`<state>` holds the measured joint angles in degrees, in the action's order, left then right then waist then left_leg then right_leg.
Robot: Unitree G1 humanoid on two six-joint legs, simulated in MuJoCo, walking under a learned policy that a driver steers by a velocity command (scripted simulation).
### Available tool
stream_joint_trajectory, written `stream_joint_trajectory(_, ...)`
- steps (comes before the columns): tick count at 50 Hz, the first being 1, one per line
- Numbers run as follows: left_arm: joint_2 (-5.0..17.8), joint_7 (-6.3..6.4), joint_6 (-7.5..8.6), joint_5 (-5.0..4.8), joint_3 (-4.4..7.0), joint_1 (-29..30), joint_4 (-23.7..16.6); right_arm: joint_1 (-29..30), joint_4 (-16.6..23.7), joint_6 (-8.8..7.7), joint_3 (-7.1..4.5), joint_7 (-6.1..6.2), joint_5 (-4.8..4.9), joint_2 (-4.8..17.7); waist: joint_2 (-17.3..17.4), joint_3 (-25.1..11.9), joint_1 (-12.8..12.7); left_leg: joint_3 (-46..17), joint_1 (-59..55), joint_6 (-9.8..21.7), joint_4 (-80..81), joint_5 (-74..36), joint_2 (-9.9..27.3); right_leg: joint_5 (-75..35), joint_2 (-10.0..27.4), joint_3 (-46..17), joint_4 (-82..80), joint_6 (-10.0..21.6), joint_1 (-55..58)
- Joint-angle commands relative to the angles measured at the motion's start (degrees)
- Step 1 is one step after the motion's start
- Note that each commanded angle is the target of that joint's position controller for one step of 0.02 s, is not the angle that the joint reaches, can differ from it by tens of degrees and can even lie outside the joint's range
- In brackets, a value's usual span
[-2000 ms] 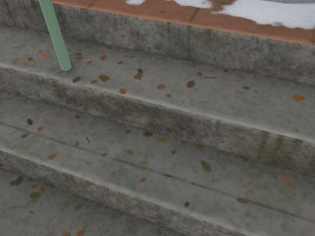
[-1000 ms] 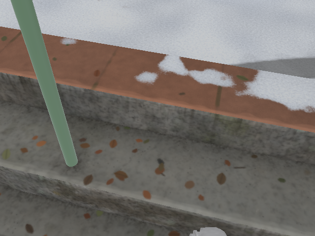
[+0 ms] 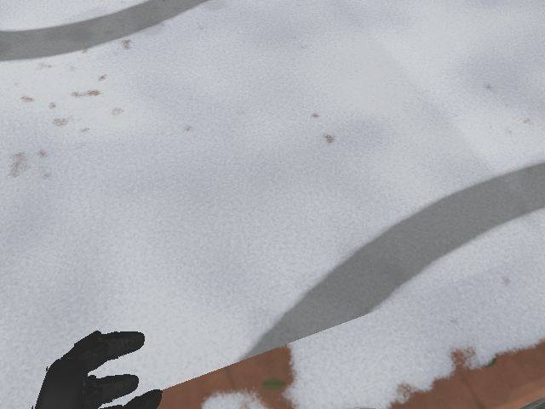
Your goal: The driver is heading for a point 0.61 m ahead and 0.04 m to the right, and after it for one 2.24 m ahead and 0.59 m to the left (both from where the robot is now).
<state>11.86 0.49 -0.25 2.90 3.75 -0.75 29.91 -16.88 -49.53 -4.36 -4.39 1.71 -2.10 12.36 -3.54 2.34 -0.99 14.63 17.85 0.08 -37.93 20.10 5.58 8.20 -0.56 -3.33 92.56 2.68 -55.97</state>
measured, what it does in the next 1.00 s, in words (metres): climbs, turning right: right foot, then left foot 0.16 m higher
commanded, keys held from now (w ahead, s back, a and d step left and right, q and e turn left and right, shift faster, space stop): e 0.32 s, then w+e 0.08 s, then w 0.60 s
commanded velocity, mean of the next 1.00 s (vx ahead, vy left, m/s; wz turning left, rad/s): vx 0.26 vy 0.00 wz -0.37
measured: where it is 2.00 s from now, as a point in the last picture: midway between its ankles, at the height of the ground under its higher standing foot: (305, 187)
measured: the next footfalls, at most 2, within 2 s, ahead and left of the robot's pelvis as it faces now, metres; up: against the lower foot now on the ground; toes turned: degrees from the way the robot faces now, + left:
right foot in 0.16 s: +0.17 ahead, -0.14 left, +0.00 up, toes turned -10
left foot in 0.68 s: +0.32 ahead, +0.12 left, +0.16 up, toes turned -15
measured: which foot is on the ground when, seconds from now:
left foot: down 0.00-0.18, up 0.20-0.66, down 0.68-1.00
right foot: up 0.00-0.14, down 0.16-0.70, up 0.72-1.00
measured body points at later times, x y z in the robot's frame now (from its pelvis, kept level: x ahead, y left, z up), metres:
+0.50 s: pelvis +0.13 -0.01 +0.02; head +0.14 -0.03 +0.47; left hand +0.25 +0.24 -0.09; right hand +0.35 -0.24 +0.00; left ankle +0.20 +0.11 -0.37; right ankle +0.13 -0.13 -0.72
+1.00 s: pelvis +0.36 +0.05 +0.18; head +0.37 +0.07 +0.63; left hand +0.61 +0.15 +0.09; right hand +0.24 -0.15 +0.05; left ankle +0.28 +0.13 -0.55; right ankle +0.47 -0.11 -0.44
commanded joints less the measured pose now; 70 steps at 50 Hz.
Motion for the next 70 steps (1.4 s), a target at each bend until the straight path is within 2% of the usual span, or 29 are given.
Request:
stream_joint_trajectory(1,1.21,-0.91,-0.96,-0.74,0.04,-8.15,0.38,11.32,7.57,-1.79,-0.64,0.34,-0.14,6.42,8.90,-4.26,-5.47,-0.18,3.51,4.85,19.82,-35.77,9.00,-2.57,4.11,4.27,-20.19,-0.52,18.56)
stream_joint_trajectory(4,0.50,-1.46,0.06,-2.38,0.14,-5.22,0.97,9.97,9.46,-1.43,-1.51,-0.62,0.83,9.05,10.93,-8.56,-1.79,1.72,-6.71,4.02,19.32,-37.24,8.95,-3.28,3.29,8.96,-39.37,1.02,29.23)
stream_joint_trajectory(6,1.83,-1.22,1.72,-1.84,1.04,-5.81,3.06,3.01,9.18,1.41,-1.49,-1.31,1.55,9.70,7.12,-11.95,1.30,0.49,-21.24,3.78,6.52,-52.13,8.81,-0.53,-2.52,12.84,-54.27,0.96,30.09)
stream_joint_trajectory(8,1.57,-1.46,2.47,0.06,1.52,-12.53,6.24,-2.17,8.43,3.01,-2.67,-1.44,4.77,11.83,8.15,-13.22,-0.67,0.74,-21.26,1.47,-7.70,-46.02,8.39,-10.22,-6.01,14.33,-76.84,0.32,42.55)
stream_joint_trajectory(9,4.10,-1.73,3.09,1.42,2.38,-13.78,5.93,-3.24,9.98,3.15,-2.42,-0.75,5.06,9.51,5.73,-11.04,-0.65,-1.55,-3.62,-0.36,-18.57,-17.59,6.94,-28.08,1.46,3.72,-73.21,0.43,53.49)
stream_joint_trajectory(10,12.82,-2.70,2.48,1.70,4.41,-17.86,4.81,-2.78,15.26,3.27,-1.23,-0.30,3.85,3.98,-4.75,-17.40,0.37,-3.25,17.87,-5.10,-39.26,15.00,-0.20,-81.32,18.41,-15.19,-58.00,9.88,71.81)
stream_joint_trajectory(11,15.12,-1.46,1.74,0.21,4.92,-21.72,4.34,4.35,16.47,3.60,-0.36,-0.06,3.61,3.30,-2.61,-25.75,-6.27,-10.33,22.87,-6.75,-57.78,12.98,-2.86,-77.08,23.76,-22.66,-66.19,18.58,70.49)
stream_joint_trajectory(12,15.56,-0.43,1.23,0.02,5.00,-18.13,3.92,9.20,17.45,3.18,-0.03,0.29,3.10,2.19,-1.43,-23.14,-5.52,-13.61,26.61,-5.72,-68.42,8.63,-2.04,-55.40,22.43,-21.40,-69.63,20.16,64.79)
stream_joint_trajectory(14,12.66,0.23,1.55,-0.99,4.11,-14.09,5.15,17.35,20.95,2.08,0.67,0.20,0.79,0.58,2.36,-12.55,-2.52,-14.47,37.16,-2.47,-83.83,4.15,-2.43,-35.09,16.05,-19.55,-69.91,16.52,56.36)
stream_joint_trajectory(17,6.19,0.57,2.37,-0.69,1.63,-16.19,9.01,17.88,24.61,3.69,2.48,-0.04,0.23,-2.03,1.56,-9.00,1.43,-16.68,44.45,0.28,-91.71,3.43,-4.38,-5.82,12.78,-18.22,-71.83,12.83,47.21)
stream_joint_trajectory(23,9.20,0.94,5.10,-1.18,1.97,-22.24,13.16,25.06,30.71,6.81,5.38,0.38,-1.91,-5.33,0.45,-4.36,0.81,-16.13,63.20,1.40,-90.78,3.15,-3.02,29.33,12.35,-22.86,-78.99,12.37,45.64)
stream_joint_trajectory(27,12.43,2.90,4.82,-1.87,2.97,-21.56,13.52,25.59,32.55,6.69,5.91,-0.38,-0.65,-5.87,-4.42,-6.41,1.30,-14.94,50.87,3.11,-78.50,6.86,-0.36,19.74,13.36,-19.95,-88.29,11.27,42.57)
stream_joint_trajectory(33,12.43,0.13,4.62,-2.98,3.40,-15.94,10.07,7.47,24.15,7.63,3.76,-1.27,2.03,-1.81,-7.83,-8.13,5.85,-3.50,6.92,7.94,-41.41,29.34,-6.86,-14.62,13.07,-2.45,-87.36,10.01,36.17)
stream_joint_trajectory(34,10.14,-0.37,4.46,-2.45,2.78,-17.07,10.49,-0.15,21.05,6.89,2.66,-0.91,2.02,0.39,-3.12,-10.44,9.02,-8.41,3.92,9.20,-29.26,29.84,-9.23,-27.76,11.66,-1.06,-69.90,9.45,40.91)
stream_joint_trajectory(35,5.66,-1.00,4.52,-1.76,1.53,-13.97,8.03,-8.80,19.07,5.31,0.36,-1.12,-0.11,7.97,13.20,-8.78,13.22,-36.56,2.22,11.36,-6.46,45.26,0.39,-25.64,8.62,0.11,-40.14,7.17,30.71)
stream_joint_trajectory(36,0.76,-2.48,4.88,-0.14,1.64,-6.65,1.03,-15.41,15.94,4.82,-1.32,-0.85,1.90,16.19,39.09,-8.80,16.54,-82.18,-3.62,12.58,34.55,71.79,9.03,15.64,-8.23,-7.63,-14.80,4.02,5.28)
stream_joint_trajectory(37,-3.07,-3.01,5.87,2.82,0.94,-4.36,-0.90,-5.88,17.56,3.37,-0.94,-0.48,5.29,14.82,27.41,1.85,9.40,-94.14,2.39,10.49,40.63,73.16,13.28,9.16,-9.20,-22.51,3.58,3.36,-6.72)
stream_joint_trajectory(38,-2.65,-3.02,6.83,2.46,0.01,-6.29,-0.48,1.83,17.03,2.74,0.49,-0.56,4.11,10.19,14.66,7.78,2.44,-86.27,9.65,9.22,33.68,66.16,13.58,2.60,-6.64,-18.28,11.32,3.31,-10.03)
stream_joint_trajectory(39,-2.75,-2.45,6.84,1.26,-0.81,-9.18,-0.28,6.00,14.51,2.50,1.32,-1.04,2.31,6.39,11.65,10.39,-2.66,-72.20,16.44,9.34,25.78,55.64,11.91,1.28,-3.74,-10.55,15.63,2.70,-8.33)
stream_joint_trajectory(42,-3.09,-0.53,3.87,-1.16,-1.98,-12.29,2.03,2.42,6.56,0.04,3.22,-2.58,-0.69,-1.89,6.69,8.37,-4.87,-37.87,17.38,6.42,14.40,22.47,5.34,2.64,-2.10,-6.17,15.14,2.20,-4.78)
stream_joint_trajectory(47,2.75,-2.80,2.67,-1.87,-0.71,-4.89,2.73,-5.42,3.59,-1.42,1.36,-0.93,1.31,2.47,5.33,4.92,0.64,-20.38,4.58,6.60,27.25,-7.40,0.19,-4.61,-0.27,5.49,-23.70,0.62,9.19)
stream_joint_trajectory(52,-1.73,-5.21,3.28,-2.12,-1.89,4.12,3.36,-15.82,0.97,-1.12,0.60,-0.14,1.36,4.96,7.42,-1.41,6.51,-15.37,-25.60,6.05,28.34,-39.39,1.13,-8.43,-2.64,12.34,-50.33,1.65,11.26)
stream_joint_trajectory(57,1.28,-3.10,2.84,-1.94,-0.87,-1.18,6.37,-15.28,0.20,-1.85,1.04,0.68,1.73,5.92,12.39,-5.41,1.93,-17.03,-29.26,7.23,15.26,-70.04,4.82,-3.89,-6.00,11.53,-60.98,4.95,28.81)
stream_joint_trajectory(60,6.39,-0.83,4.18,-0.31,1.58,-17.65,9.89,-12.25,1.80,-1.78,0.54,0.03,2.01,7.44,9.94,-11.37,-7.50,-18.53,-14.54,7.98,-8.51,-57.44,3.79,-0.27,0.48,4.18,-67.42,8.35,54.84)
stream_joint_trajectory(61,10.44,-0.14,4.35,0.35,2.43,-24.11,9.95,-11.73,4.60,-1.68,1.62,-0.31,1.62,2.88,0.24,-18.22,-7.69,-16.02,-3.04,8.45,-24.58,-22.77,-1.70,3.35,16.27,-12.14,-64.48,10.70,66.88)
stream_joint_trajectory(62,10.55,-0.55,4.59,0.75,2.54,-21.81,10.28,-17.41,5.39,-0.94,1.42,-0.54,4.37,1.87,-10.47,-21.11,-2.84,-17.56,15.64,5.91,-42.57,9.00,-11.13,6.74,26.46,-39.82,-72.18,20.26,74.82)
stream_joint_trajectory(63,6.20,-0.81,4.46,-0.76,1.96,-17.20,8.90,-12.19,5.31,-0.66,0.62,-0.29,2.93,5.90,2.14,-12.99,-2.43,-21.20,19.17,6.08,-42.48,0.94,-6.38,12.34,23.48,-33.54,-76.90,17.43,65.52)
stream_joint_trajectory(65,2.38,-0.66,5.52,-1.52,0.43,-15.48,10.60,-4.28,7.13,-0.45,0.44,-1.12,2.25,5.73,6.11,-2.67,-0.64,-20.58,18.28,5.58,-38.47,-3.60,-3.88,3.67,18.87,-18.42,-81.00,13.14,52.85)
stream_joint_trajectory(70,4.46,-0.36,8.27,-2.21,0.25,-18.96,13.98,-3.24,8.40,3.36,0.98,-3.13,0.18,3.06,2.01,0.79,2.35,-19.45,21.13,3.94,-32.47,-7.53,-0.71,-9.88,14.15,-2.32,-85.16,8.10,47.13)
